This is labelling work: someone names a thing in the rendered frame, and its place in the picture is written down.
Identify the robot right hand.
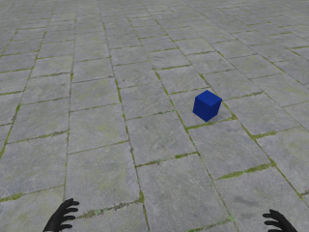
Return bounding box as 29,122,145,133
263,209,297,232

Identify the carton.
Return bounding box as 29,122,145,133
192,90,222,122

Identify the robot left hand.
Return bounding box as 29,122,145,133
43,198,80,232

